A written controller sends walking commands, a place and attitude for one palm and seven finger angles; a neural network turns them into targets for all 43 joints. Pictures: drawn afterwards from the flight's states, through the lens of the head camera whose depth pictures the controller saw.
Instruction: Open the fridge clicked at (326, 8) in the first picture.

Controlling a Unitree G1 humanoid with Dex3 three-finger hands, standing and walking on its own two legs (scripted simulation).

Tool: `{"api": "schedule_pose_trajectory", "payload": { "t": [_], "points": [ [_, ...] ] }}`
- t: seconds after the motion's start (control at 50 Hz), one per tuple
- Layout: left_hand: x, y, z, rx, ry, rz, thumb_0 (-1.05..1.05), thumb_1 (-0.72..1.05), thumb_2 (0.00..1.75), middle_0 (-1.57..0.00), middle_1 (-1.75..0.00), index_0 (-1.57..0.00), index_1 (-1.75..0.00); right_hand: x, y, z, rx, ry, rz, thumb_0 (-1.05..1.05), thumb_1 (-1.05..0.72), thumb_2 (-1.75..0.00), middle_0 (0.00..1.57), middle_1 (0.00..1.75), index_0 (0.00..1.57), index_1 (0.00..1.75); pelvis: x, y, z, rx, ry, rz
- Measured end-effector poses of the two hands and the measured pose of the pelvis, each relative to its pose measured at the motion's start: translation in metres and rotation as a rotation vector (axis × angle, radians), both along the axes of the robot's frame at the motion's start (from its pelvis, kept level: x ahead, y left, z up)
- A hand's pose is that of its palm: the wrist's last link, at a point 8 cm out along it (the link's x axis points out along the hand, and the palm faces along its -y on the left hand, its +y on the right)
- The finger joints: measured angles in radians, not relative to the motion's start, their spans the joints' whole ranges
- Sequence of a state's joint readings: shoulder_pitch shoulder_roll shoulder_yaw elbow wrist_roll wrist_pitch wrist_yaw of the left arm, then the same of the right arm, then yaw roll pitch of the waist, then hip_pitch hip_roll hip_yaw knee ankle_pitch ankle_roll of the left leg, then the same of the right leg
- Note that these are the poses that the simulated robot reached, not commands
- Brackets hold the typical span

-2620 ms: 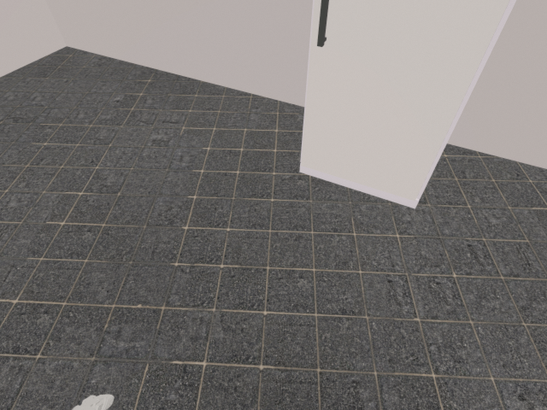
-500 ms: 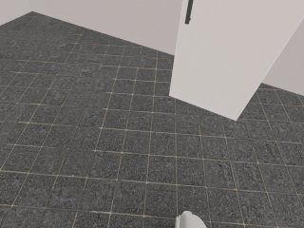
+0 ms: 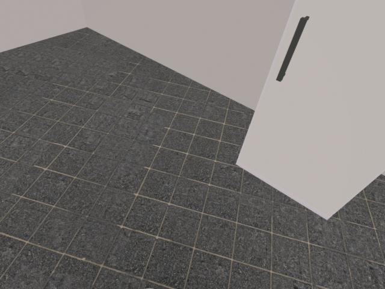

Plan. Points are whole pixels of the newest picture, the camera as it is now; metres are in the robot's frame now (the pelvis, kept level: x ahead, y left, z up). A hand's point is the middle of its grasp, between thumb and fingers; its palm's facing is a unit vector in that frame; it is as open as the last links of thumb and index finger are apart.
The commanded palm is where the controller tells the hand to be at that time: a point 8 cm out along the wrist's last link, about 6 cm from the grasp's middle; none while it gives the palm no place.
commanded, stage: walk to a spot facing it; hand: left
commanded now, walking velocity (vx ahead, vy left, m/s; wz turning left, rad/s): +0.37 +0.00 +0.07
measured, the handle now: (292, 50) +0.95 -0.30 +0.10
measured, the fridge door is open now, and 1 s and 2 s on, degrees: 0 0 0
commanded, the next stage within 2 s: turn to face it in 0.22 s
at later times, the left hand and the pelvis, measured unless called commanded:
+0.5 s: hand (140, 232) +0.29 +0.16 -0.17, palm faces -0.07 -0.97 -0.23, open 7.3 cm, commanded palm none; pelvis +0.20 -0.03 -0.01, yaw -4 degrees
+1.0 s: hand (142, 200) +0.38 +0.17 -0.16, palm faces -0.22 -0.95 -0.22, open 7.3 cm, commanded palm none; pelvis +0.25 -0.01 +0.00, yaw -19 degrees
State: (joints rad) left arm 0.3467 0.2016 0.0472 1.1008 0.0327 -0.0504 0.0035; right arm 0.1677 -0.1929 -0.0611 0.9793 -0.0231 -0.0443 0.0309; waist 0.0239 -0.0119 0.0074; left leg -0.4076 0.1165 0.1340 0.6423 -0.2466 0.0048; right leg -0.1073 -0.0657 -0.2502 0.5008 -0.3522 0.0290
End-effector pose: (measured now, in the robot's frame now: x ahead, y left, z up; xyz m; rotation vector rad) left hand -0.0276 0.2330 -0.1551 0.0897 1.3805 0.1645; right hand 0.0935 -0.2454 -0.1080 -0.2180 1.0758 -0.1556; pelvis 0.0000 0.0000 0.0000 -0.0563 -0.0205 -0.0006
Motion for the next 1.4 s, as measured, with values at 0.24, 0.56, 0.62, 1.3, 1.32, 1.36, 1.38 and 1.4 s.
{"api": "schedule_pose_trajectory", "payload": {
  "t": [0.24, 0.56, 0.62, 1.3, 1.32, 1.36, 1.38, 1.4],
  "points": [
    [0.113, 0.016, 0.021, -0.007, 0.009, -0.006, 0.00, 0.91, 0.90, -0.19, -0.30, -0.20, -0.30, 0.019, 0.030, -0.005, 0.014, 0.190, -0.072, -0.01, -0.95, -0.90, 0.20, 0.30, 0.20, 0.30, 0.095, 0.019, 0.017, 0.047, 0.009, 0.003],
    [0.338, -0.042, 0.017, 0.077, -0.177, -0.180, 0.00, 0.92, 0.90, -0.19, -0.30, -0.20, -0.30, 0.037, 0.004, -0.058, 0.149, 0.462, -0.259, 0.01, -0.91, -0.90, 0.20, 0.30, 0.20, 0.30, 0.215, -0.037, -0.013, 0.067, -0.022, -0.097],
    [0.349, -0.051, 0.022, 0.080, -0.163, -0.192, 0.00, 0.91, 0.90, -0.20, -0.30, -0.20, -0.30, 0.083, -0.014, -0.054, 0.127, 0.357, -0.251, 0.01, -0.91, -0.90, 0.20, 0.30, 0.20, 0.30, 0.222, -0.042, -0.007, 0.064, -0.019, -0.124],
    [0.465, -0.050, 0.033, 0.063, -0.134, -0.562, 0.00, 0.91, 0.90, -0.19, -0.30, -0.20, -0.30, 0.071, 0.000, -0.021, 0.068, 0.216, -0.559, 0.01, -0.91, -0.90, 0.20, 0.30, 0.20, 0.30, 0.255, -0.014, 0.007, 0.043, 0.007, -0.487],
    [0.469, -0.058, 0.031, 0.066, -0.154, -0.581, 0.00, 0.91, 0.90, -0.19, -0.30, -0.20, -0.30, 0.062, -0.001, -0.028, 0.082, 0.229, -0.577, 0.01, -0.91, -0.90, 0.20, 0.30, 0.20, 0.30, 0.254, -0.018, 0.002, 0.054, 0.007, -0.494],
    [0.472, -0.072, 0.031, 0.067, -0.183, -0.606, 0.00, 0.91, 0.90, -0.19, -0.30, -0.20, -0.30, 0.046, -0.001, -0.036, 0.096, 0.263, -0.606, 0.01, -0.91, -0.90, 0.20, 0.30, 0.20, 0.30, 0.251, -0.021, -0.002, 0.042, 0.007, -0.501],
    [0.472, -0.077, 0.032, 0.061, -0.194, -0.614, 0.00, 0.91, 0.90, -0.19, -0.30, -0.20, -0.30, 0.040, -0.001, -0.038, 0.099, 0.280, -0.615, 0.01, -0.91, -0.90, 0.20, 0.30, 0.20, 0.30, 0.250, -0.021, -0.001, 0.038, 0.005, -0.502],
    [0.471, -0.082, 0.034, 0.055, -0.201, -0.617, 0.00, 0.91, 0.90, -0.19, -0.30, -0.20, -0.30, 0.037, 0.000, -0.037, 0.100, 0.292, -0.621, 0.01, -0.91, -0.90, 0.20, 0.30, 0.20, 0.30, 0.250, -0.022, 0.000, 0.038, 0.003, -0.505]
  ]
}}
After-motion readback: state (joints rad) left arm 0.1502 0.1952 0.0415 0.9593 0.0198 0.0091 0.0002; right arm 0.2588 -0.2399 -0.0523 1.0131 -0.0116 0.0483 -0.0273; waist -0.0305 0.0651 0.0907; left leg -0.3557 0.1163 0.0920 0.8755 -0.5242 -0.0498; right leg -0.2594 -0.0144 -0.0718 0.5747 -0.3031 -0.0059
